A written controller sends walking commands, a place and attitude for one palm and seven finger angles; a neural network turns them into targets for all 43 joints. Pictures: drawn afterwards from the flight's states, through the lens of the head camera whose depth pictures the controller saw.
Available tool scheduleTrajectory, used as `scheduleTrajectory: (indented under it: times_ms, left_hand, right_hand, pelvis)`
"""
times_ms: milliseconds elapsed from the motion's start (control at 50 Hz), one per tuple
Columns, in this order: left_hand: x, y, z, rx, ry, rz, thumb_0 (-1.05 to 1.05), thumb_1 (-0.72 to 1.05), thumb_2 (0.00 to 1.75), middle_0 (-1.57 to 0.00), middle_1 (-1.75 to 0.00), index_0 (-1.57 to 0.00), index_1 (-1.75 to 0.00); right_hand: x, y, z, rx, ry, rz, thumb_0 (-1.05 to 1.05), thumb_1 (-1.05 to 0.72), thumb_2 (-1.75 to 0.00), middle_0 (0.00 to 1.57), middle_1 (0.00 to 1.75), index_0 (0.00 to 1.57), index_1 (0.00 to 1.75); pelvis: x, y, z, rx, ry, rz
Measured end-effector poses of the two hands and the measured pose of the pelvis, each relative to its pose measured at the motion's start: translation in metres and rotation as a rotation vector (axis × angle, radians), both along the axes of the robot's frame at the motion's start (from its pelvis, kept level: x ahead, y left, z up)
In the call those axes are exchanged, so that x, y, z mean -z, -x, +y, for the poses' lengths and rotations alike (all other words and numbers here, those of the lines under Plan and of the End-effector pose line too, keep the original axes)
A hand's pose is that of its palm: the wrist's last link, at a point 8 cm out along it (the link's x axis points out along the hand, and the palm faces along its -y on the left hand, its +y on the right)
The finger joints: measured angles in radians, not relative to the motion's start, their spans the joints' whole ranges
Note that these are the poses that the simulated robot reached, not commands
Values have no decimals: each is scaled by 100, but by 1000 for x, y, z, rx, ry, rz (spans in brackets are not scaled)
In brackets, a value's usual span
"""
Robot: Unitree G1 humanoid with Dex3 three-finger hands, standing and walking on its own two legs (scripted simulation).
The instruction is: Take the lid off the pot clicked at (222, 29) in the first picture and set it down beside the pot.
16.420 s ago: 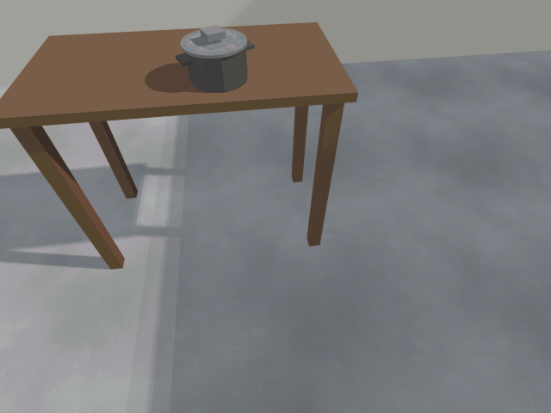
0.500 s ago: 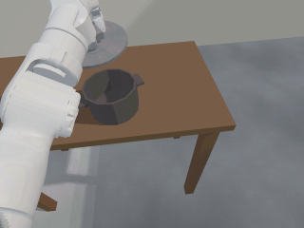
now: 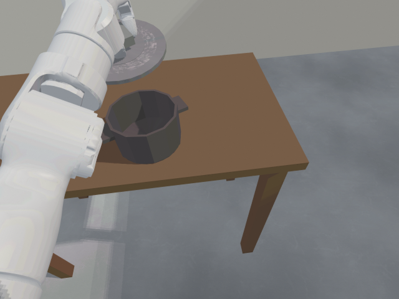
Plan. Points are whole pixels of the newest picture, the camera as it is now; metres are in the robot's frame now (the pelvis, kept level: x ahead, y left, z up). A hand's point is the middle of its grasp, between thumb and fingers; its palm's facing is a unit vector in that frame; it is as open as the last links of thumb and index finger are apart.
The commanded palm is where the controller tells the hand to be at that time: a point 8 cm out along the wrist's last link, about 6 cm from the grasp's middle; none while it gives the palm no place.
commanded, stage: move the lid sideways beside the pot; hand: left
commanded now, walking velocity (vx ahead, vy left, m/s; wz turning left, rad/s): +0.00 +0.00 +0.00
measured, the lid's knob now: (115, 37) +0.52 +0.11 +0.27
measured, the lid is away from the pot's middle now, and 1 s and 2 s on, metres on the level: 0.02 0.14 0.24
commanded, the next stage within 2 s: lower the lid onto the table in 1.94 s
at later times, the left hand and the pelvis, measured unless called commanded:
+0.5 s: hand (64, 43) +0.47 +0.18 +0.29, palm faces -0.20 -0.12 -0.97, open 8.1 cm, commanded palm +0.47 +0.18 +0.36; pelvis -0.01 +0.00 +0.00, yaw +1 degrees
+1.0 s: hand (33, 46) +0.47 +0.23 +0.29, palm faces -0.20 -0.13 -0.97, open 8.0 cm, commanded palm +0.47 +0.23 +0.36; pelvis -0.01 +0.01 +0.00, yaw +1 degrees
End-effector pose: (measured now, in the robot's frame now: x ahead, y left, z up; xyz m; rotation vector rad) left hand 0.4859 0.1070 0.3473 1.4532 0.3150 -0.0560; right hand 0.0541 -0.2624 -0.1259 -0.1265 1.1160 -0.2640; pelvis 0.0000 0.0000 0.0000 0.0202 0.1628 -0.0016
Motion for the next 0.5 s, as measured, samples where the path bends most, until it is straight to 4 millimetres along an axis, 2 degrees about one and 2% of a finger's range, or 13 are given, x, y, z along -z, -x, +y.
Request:
scheduleTrajectory:
  times_ms: [240,500]
  left_hand:
    - [-1,8,27,-33,-19,-9,2,18,77,-53,-98,-61,-101]
    - [-3,25,70,-88,-28,-17,2,18,77,-53,-97,-61,-101]
  right_hand:
    - [-2,-7,-5,-7,2,-8,1,-91,-90,20,30,21,30]
    - [-11,-24,-6,-32,17,-45,1,-91,-90,20,30,21,30]
  pelvis:
    - [0,2,-2,-3,1,-16]
    - [1,7,-3,-18,8,-38]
